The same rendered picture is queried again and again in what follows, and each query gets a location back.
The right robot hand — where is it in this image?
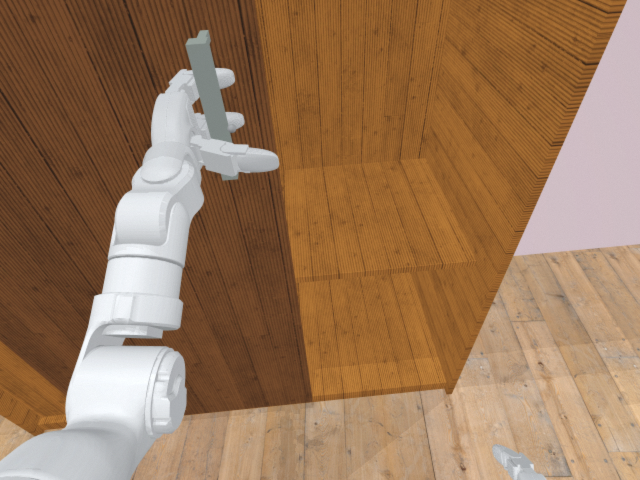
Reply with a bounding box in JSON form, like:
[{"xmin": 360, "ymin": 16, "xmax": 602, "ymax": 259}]
[{"xmin": 492, "ymin": 444, "xmax": 546, "ymax": 480}]

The left robot upper arm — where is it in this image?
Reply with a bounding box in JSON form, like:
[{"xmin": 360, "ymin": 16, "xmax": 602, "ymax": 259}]
[{"xmin": 0, "ymin": 345, "xmax": 186, "ymax": 480}]

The wardrobe door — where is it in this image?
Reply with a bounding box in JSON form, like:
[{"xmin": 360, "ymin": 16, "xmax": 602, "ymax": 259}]
[
  {"xmin": 0, "ymin": 341, "xmax": 66, "ymax": 417},
  {"xmin": 0, "ymin": 0, "xmax": 312, "ymax": 415}
]

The left robot hand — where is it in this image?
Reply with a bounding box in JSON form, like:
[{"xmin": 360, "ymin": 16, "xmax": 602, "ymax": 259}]
[{"xmin": 151, "ymin": 68, "xmax": 279, "ymax": 177}]

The handle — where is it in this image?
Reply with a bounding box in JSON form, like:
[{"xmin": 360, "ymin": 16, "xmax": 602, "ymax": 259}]
[{"xmin": 185, "ymin": 30, "xmax": 239, "ymax": 181}]

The left robot forearm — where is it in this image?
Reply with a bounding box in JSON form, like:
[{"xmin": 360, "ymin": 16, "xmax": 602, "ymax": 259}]
[{"xmin": 65, "ymin": 142, "xmax": 204, "ymax": 423}]

